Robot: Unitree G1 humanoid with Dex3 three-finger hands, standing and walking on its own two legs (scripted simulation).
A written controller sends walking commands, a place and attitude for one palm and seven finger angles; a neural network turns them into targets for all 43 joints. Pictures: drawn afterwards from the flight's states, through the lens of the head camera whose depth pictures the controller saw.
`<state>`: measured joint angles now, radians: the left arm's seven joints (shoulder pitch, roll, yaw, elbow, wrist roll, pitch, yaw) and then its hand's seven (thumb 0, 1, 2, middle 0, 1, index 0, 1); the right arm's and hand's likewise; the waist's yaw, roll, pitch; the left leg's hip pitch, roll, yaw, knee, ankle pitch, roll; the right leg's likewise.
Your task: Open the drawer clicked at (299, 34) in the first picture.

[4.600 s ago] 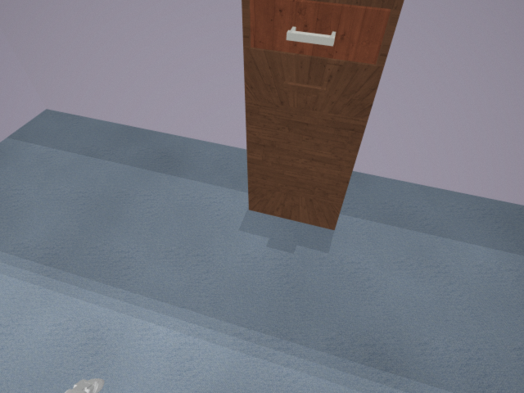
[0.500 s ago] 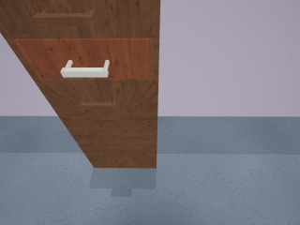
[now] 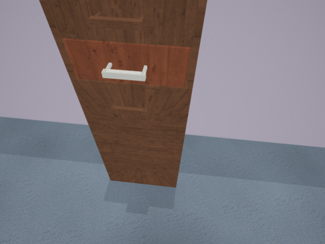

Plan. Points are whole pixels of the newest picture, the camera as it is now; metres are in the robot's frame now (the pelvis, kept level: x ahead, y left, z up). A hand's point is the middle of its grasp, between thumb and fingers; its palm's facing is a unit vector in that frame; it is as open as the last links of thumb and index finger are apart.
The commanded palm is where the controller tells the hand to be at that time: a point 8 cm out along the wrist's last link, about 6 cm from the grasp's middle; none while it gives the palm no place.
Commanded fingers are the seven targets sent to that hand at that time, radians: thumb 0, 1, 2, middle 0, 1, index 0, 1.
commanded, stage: come to a stop and stand still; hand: left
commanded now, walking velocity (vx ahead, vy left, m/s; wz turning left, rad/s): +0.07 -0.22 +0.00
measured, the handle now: (125, 71) +0.57 +0.18 +0.12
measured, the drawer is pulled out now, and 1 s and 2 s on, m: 0.00 0.00 0.00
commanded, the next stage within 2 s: look again from close up in 0.80 s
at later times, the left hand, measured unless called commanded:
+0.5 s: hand out of the picture +0.05 +0.16 -0.17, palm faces +0.02 -0.97 -0.23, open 7.2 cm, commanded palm none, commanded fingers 0.00 0.90 0.90 -0.20 -0.30 -0.20 -0.30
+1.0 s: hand out of the picture +0.01 +0.14 -0.17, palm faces +0.04 -0.98 -0.20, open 7.3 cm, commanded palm none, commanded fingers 0.00 0.90 0.90 -0.20 -0.30 -0.20 -0.30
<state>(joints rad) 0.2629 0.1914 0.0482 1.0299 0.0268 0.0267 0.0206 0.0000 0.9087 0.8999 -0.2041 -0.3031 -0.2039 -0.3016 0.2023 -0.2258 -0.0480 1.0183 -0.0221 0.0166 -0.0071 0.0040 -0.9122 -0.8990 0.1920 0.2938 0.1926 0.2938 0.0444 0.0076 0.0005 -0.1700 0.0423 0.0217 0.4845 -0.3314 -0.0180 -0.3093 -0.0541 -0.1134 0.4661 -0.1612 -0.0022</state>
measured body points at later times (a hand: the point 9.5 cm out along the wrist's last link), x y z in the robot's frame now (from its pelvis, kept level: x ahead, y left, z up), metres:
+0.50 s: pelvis +0.02 -0.02 +0.00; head +0.04 -0.04 +0.45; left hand +0.05 +0.21 -0.15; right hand -0.03 -0.23 -0.17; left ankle -0.03 +0.12 -0.73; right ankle +0.01 -0.11 -0.74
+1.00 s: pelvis +0.03 -0.03 +0.00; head +0.05 -0.04 +0.45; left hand +0.01 +0.19 -0.15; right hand +0.04 -0.26 -0.16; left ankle -0.02 +0.12 -0.74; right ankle +0.01 -0.11 -0.74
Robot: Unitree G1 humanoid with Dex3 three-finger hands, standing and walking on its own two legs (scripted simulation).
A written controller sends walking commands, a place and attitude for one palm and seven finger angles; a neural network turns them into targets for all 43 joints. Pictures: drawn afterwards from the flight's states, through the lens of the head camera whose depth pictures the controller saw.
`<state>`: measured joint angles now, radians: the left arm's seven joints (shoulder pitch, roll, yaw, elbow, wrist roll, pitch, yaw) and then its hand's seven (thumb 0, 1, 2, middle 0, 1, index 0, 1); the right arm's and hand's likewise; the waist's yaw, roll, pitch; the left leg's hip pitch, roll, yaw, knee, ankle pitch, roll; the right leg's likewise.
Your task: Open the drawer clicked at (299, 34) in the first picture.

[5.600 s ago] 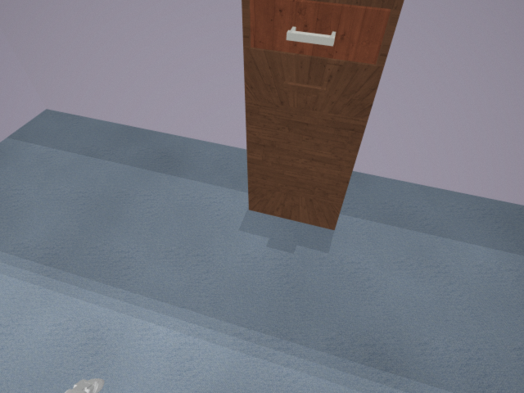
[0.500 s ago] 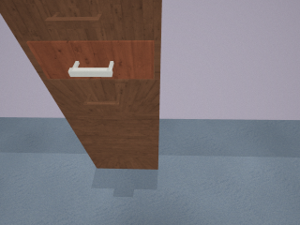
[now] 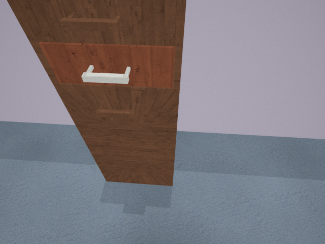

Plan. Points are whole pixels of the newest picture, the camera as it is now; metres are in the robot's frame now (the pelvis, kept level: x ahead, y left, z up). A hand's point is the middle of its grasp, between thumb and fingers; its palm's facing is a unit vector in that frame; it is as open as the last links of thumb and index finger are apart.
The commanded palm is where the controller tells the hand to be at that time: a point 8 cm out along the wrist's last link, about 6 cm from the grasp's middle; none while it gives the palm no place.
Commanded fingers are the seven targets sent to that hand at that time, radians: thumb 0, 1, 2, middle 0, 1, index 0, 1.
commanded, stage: look again from close up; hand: left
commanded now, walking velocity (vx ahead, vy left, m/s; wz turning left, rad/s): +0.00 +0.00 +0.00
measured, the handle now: (107, 73) +0.55 +0.20 +0.12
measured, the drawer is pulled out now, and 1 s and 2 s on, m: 0.00 0.00 0.00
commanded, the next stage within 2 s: raise the hand with hooked fingers in 0.44 s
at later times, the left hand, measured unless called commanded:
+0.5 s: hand out of the picture +0.03 +0.26 -0.17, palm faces -0.01 -0.97 -0.25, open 7.3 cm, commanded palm none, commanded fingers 0.00 0.90 0.90 -0.20 -0.30 -0.20 -0.30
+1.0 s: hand (39, 243) +0.13 +0.29 -0.03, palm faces -0.02 -0.12 -0.99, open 8.8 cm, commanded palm +0.13 +0.31 +0.04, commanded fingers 0.00 0.34 0.66 -0.24 -0.66 -0.24 -0.66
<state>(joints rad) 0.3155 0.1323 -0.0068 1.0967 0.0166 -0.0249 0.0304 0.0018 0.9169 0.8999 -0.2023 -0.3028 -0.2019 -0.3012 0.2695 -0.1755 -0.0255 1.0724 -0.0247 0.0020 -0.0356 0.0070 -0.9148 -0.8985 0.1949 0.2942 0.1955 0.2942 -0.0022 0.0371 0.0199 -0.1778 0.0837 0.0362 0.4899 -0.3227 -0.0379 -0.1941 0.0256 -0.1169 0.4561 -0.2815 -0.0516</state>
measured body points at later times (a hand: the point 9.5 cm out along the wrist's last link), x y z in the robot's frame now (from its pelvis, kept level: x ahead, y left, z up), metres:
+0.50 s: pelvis -0.02 +0.06 +0.00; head -0.04 +0.06 +0.45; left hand +0.03 +0.31 -0.15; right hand +0.02 -0.18 -0.15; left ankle -0.04 +0.15 -0.74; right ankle -0.02 -0.08 -0.74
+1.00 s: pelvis -0.06 +0.05 -0.03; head -0.04 +0.04 +0.42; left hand +0.13 +0.29 +0.02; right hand +0.18 -0.17 -0.10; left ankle -0.04 +0.15 -0.74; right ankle -0.02 -0.06 -0.74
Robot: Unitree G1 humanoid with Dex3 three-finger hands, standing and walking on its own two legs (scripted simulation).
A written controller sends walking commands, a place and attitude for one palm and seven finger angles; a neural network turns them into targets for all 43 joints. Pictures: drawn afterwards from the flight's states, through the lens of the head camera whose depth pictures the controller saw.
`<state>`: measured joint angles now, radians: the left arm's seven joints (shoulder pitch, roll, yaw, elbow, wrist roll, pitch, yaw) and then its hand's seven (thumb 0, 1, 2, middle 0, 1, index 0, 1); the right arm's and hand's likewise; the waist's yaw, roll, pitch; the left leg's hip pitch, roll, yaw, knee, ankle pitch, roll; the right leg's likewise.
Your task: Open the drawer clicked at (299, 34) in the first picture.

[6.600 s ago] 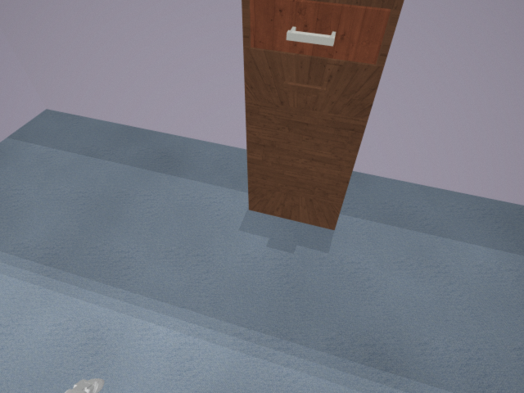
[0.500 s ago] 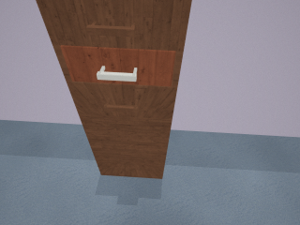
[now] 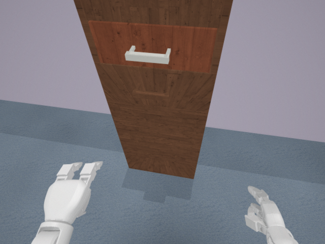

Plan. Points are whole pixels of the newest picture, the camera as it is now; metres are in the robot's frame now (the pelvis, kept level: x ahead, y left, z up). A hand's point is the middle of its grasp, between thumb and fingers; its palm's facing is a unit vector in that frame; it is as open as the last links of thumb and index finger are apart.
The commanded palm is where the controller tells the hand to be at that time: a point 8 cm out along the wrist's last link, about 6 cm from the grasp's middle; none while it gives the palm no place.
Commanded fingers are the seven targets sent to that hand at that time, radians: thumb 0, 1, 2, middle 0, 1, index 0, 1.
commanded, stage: raise the hand with hooked fingers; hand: left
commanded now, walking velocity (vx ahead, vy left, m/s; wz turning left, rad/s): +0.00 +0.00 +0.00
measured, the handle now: (148, 53) +0.61 +0.14 +0.15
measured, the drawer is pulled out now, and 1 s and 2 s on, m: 0.00 0.00 0.00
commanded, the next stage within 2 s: move the hooked fingers above the handle in 1.44 s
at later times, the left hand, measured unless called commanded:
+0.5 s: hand (68, 141) +0.28 +0.25 +0.13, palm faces +0.08 -0.06 -0.99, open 11.7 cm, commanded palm +0.26 +0.25 +0.19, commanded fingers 0.00 -0.24 0.41 -0.28 -1.03 -0.28 -1.03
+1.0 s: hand (50, 85) +0.33 +0.27 +0.24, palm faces +0.14 +0.00 -0.99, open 13.8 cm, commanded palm +0.29 +0.26 +0.30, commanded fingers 0.00 -0.50 0.30 -0.30 -1.20 -0.30 -1.20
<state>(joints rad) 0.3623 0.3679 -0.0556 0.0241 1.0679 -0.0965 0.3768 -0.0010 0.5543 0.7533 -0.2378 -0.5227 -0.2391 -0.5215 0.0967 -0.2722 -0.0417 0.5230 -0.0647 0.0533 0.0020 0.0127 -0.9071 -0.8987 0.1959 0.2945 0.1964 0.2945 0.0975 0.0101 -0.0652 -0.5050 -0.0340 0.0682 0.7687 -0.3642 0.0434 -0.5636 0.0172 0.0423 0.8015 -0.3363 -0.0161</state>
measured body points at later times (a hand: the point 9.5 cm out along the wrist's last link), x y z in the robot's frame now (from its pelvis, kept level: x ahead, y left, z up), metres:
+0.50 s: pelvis +0.05 +0.00 +0.03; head +0.07 -0.04 +0.48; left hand +0.27 +0.25 +0.18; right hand +0.25 -0.21 -0.08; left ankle +0.02 +0.10 -0.71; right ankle +0.04 -0.11 -0.71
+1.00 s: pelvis +0.03 +0.01 +0.04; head +0.03 -0.03 +0.49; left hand +0.31 +0.26 +0.29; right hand +0.26 -0.18 -0.06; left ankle +0.02 +0.10 -0.71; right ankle +0.04 -0.11 -0.71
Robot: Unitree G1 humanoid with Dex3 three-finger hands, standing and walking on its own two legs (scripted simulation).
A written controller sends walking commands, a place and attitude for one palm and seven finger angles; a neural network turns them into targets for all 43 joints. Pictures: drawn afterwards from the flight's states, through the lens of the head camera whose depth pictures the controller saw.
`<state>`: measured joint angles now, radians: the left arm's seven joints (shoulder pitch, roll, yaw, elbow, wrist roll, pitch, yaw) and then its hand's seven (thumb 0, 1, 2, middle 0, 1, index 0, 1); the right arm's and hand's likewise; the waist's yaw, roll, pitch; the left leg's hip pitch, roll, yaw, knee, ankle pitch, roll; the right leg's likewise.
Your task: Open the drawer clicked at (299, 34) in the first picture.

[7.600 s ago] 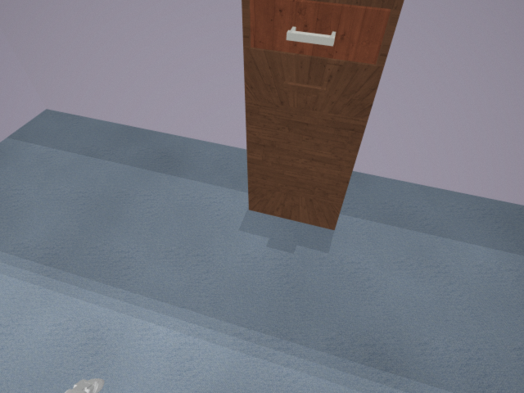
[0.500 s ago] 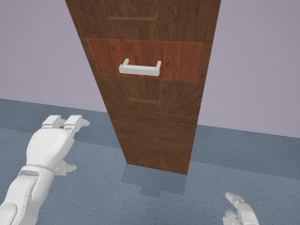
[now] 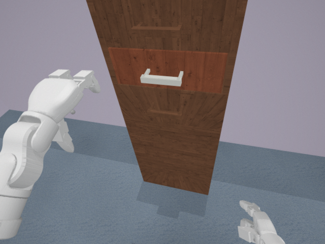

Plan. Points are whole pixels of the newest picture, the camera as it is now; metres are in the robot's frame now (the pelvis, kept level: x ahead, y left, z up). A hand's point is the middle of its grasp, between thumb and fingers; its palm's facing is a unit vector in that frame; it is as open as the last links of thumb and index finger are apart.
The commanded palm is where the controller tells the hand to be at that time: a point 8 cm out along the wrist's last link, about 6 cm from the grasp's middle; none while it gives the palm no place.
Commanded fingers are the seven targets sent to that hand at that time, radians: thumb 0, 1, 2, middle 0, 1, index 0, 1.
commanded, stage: raise the hand with hooked fingers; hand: left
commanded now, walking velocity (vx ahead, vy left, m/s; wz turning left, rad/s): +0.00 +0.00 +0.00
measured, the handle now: (162, 76) +0.59 +0.09 +0.11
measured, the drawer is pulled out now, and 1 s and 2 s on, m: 0.00 0.00 0.00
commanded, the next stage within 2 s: move the hooked fingers above the handle in 0.44 s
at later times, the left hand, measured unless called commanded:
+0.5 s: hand (65, 111) +0.30 +0.24 +0.22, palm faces +0.17 -0.02 -0.98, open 13.8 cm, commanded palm +0.26 +0.24 +0.27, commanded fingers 0.00 -0.50 0.30 -0.30 -1.20 -0.30 -1.20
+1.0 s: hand (100, 99) +0.36 +0.20 +0.20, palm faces +0.07 -0.01 -1.00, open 13.8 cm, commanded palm +0.33 +0.19 +0.26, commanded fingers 0.00 -0.50 0.30 -0.30 -1.20 -0.30 -1.20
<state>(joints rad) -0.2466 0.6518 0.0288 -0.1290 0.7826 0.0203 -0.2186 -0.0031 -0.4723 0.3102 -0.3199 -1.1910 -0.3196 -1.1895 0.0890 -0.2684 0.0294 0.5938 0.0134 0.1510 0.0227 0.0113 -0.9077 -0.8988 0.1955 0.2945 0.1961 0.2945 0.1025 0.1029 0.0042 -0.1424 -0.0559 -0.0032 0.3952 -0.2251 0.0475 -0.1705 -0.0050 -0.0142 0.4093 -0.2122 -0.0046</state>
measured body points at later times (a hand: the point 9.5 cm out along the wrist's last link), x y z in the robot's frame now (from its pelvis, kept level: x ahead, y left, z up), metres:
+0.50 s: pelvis -0.03 +0.00 +0.00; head -0.03 -0.04 +0.45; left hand +0.28 +0.24 +0.27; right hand +0.16 -0.23 -0.11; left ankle -0.01 +0.09 -0.74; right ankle +0.01 -0.12 -0.74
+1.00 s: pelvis -0.02 -0.01 +0.00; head -0.01 -0.06 +0.45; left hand +0.35 +0.20 +0.25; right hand +0.16 -0.24 -0.12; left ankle -0.01 +0.09 -0.74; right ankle +0.01 -0.12 -0.74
